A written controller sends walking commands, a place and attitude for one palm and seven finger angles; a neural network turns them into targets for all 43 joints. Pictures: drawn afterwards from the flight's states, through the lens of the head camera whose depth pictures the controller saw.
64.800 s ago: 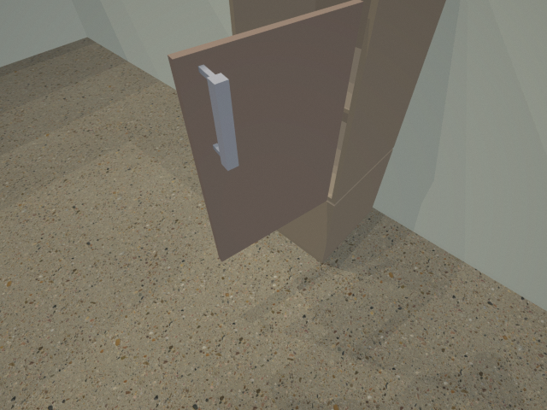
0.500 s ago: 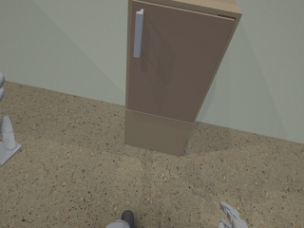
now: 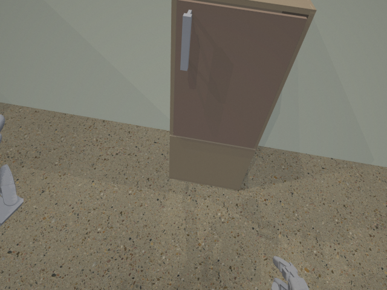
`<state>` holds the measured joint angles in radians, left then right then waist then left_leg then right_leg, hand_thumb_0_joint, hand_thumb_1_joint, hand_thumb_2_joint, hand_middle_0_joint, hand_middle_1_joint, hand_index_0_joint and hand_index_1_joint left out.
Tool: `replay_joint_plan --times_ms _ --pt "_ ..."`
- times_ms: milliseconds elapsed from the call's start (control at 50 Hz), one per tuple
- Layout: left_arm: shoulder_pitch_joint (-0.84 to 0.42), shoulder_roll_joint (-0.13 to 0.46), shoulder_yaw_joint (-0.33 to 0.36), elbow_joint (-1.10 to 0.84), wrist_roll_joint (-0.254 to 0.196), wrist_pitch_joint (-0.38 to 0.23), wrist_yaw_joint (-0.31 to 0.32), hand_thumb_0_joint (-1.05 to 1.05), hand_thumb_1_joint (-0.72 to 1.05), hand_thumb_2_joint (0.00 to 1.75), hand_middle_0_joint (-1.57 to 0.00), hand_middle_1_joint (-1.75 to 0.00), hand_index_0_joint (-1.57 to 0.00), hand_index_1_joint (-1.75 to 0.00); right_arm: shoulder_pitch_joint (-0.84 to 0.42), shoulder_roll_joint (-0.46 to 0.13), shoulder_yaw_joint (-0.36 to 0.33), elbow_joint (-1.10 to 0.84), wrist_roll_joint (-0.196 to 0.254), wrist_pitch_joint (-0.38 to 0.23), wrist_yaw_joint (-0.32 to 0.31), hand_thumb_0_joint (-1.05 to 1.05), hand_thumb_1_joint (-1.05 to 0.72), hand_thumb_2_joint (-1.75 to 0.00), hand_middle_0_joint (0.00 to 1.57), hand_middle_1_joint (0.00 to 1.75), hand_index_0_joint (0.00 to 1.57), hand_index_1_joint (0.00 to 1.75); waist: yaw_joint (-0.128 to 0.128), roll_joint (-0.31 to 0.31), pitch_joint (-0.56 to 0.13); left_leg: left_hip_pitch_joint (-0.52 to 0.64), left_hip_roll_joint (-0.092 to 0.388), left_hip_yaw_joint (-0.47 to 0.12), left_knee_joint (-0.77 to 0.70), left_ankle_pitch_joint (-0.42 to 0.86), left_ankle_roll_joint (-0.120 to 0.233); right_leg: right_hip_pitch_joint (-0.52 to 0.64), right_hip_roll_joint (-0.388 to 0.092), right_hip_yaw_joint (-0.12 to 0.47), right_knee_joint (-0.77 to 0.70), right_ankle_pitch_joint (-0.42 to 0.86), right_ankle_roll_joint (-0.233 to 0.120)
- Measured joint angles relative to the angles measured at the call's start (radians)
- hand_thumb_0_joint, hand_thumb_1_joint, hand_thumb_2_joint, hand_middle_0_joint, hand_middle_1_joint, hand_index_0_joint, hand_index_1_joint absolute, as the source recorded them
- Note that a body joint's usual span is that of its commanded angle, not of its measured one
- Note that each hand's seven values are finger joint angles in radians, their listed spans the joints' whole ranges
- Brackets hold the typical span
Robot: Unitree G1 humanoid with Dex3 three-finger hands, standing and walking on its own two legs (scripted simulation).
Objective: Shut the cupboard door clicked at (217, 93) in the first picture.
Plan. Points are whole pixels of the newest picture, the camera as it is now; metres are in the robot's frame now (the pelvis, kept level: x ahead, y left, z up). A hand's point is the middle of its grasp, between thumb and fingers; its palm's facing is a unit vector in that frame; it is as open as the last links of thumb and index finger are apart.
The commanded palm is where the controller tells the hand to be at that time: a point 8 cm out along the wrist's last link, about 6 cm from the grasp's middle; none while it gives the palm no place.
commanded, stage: stop stepping back and stand still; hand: left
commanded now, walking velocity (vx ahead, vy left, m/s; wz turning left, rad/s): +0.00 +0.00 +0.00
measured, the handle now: (186, 41) +0.82 +0.07 +0.13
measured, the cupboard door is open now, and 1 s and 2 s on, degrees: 0 0 0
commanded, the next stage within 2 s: let the arm hang, fingers relaxed in 0.46 s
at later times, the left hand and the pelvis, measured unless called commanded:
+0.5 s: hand (53, 184) +0.24 +0.24 +0.15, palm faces +0.43 -0.78 -0.45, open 7.4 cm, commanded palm +0.18 +0.28 +0.17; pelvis +0.03 -0.02 -0.01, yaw -1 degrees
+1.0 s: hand out of the picture +0.00 +0.18 -0.18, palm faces +0.03 -0.98 -0.19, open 7.1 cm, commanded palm none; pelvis +0.00 -0.01 -0.01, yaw +1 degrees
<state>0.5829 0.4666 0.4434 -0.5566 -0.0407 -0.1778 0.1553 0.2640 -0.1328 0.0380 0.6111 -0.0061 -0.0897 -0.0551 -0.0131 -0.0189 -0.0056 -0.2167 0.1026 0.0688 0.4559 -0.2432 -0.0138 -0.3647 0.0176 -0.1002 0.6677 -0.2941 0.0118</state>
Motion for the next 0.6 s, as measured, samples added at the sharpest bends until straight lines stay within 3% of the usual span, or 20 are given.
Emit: replay_joint_plan --times_ms 60,80,120,200,260,320,440,560,600 --pt "0.001 0.021 0.030 0.032 -0.005 0.009 0.011 0.02 0.88 0.90 -0.21 -0.30 -0.21 -0.30 0.002 -0.013 -0.002 -0.005 0.005 0.004 -0.004 0.01 -0.89 -0.90 0.21 0.30 0.21 0.31 0.002 -0.006 -0.007 -0.023 -0.006 0.011 0.052 -0.036 -0.015 0.102 -0.009 0.001 -0.174 0.059 -0.007" --pt "-0.005 0.021 0.036 0.044 -0.005 0.010 0.014 0.02 0.88 0.90 -0.21 -0.30 -0.21 -0.30 -0.002 -0.020 -0.004 -0.006 0.006 0.005 -0.004 0.01 -0.89 -0.90 0.21 0.30 0.21 0.31 0.003 -0.009 -0.009 -0.040 -0.010 0.016 0.087 -0.057 -0.019 0.117 -0.011 0.012 -0.196 0.069 -0.030" --pt "-0.039 -0.014 0.017 0.071 -0.007 0.015 0.018 0.02 0.88 0.90 -0.21 -0.30 -0.21 -0.30 -0.025 -0.049 -0.019 0.011 0.010 0.009 -0.004 0.01 -0.89 -0.90 0.21 0.30 0.21 0.31 -0.002 0.027 0.002 -0.065 0.005 0.000 0.144 -0.079 -0.017 0.103 0.004 0.006 -0.158 0.032 -0.052" --pt "-0.042 -0.057 -0.026 0.059 -0.008 0.010 0.021 0.02 0.88 0.90 -0.21 -0.30 -0.21 -0.30 -0.046 -0.086 -0.047 0.032 0.023 0.025 -0.006 0.01 -0.90 -0.90 0.21 0.30 0.20 0.31 -0.012 0.029 0.009 -0.117 -0.041 -0.041 0.271 -0.163 0.000 0.095 -0.010 0.007 -0.112 -0.011 -0.054" --pt "-0.002 -0.055 -0.021 0.024 -0.010 -0.010 0.023 0.02 0.88 0.90 -0.21 -0.30 -0.21 -0.31 -0.045 -0.102 -0.054 0.019 0.020 0.032 -0.018 0.01 -0.90 -0.90 0.21 0.30 0.20 0.30 -0.021 0.024 0.013 -0.080 -0.053 -0.042 0.147 -0.051 0.004 0.099 -0.010 0.007 -0.081 -0.036 -0.047" --pt "0.017 -0.040 -0.008 0.038 -0.012 -0.024 0.020 0.02 0.88 0.90 -0.21 -0.30 -0.21 -0.31 -0.039 -0.091 -0.061 0.021 0.022 0.034 -0.031 0.01 -0.90 -0.90 0.20 0.30 0.20 0.30 -0.013 0.003 0.000 -0.052 -0.060 -0.030 0.121 -0.065 -0.004 0.118 -0.016 0.020 -0.094 -0.038 -0.045" --pt "-0.033 -0.056 -0.009 0.104 -0.008 -0.017 0.022 0.02 0.88 0.90 -0.21 -0.30 -0.21 -0.31 -0.044 -0.085 -0.048 0.008 0.024 0.016 -0.028 0.01 -0.90 -0.90 0.20 0.30 0.20 0.30 0.006 0.023 -0.004 -0.050 -0.049 -0.033 0.083 -0.051 -0.009 0.134 -0.002 0.016 -0.162 -0.006 -0.045" --pt "-0.027 -0.078 -0.050 0.086 -0.011 0.004 0.016 0.02 0.88 0.90 -0.21 -0.30 -0.21 -0.30 -0.067 -0.071 -0.036 0.000 0.023 0.026 -0.021 0.01 -0.90 -0.90 0.20 0.30 0.20 0.30 0.002 0.027 -0.001 -0.051 -0.055 -0.031 0.080 -0.047 -0.005 0.131 -0.008 0.018 -0.162 -0.004 -0.042" --pt "-0.097 -0.060 -0.125 0.213 0.022 0.004 -0.029 0.01 0.89 0.90 -0.20 -0.30 -0.21 -0.30 -0.078 -0.096 -0.042 0.037 0.024 0.001 0.019 0.01 -0.90 -0.90 0.20 0.30 0.20 0.30 0.014 0.043 -0.009 -0.077 -0.066 -0.038 0.106 -0.044 0.002 0.111 -0.021 0.010 -0.136 -0.008 -0.037"
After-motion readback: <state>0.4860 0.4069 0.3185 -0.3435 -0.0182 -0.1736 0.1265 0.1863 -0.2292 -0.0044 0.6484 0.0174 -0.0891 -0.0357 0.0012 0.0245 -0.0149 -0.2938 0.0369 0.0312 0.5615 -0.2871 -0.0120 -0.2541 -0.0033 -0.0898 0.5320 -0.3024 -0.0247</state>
